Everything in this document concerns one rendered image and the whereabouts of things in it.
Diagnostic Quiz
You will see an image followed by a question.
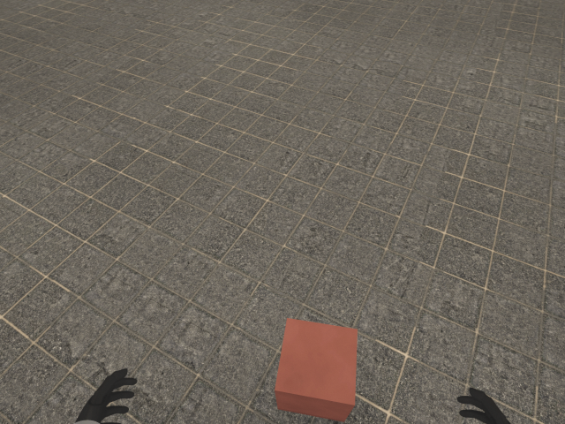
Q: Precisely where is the carton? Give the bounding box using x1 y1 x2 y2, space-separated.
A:
275 318 358 422

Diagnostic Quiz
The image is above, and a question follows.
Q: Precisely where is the right robot hand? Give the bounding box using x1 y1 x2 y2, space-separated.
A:
457 388 510 424

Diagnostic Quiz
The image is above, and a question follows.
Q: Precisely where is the left robot hand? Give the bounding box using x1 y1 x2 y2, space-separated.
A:
75 368 137 424

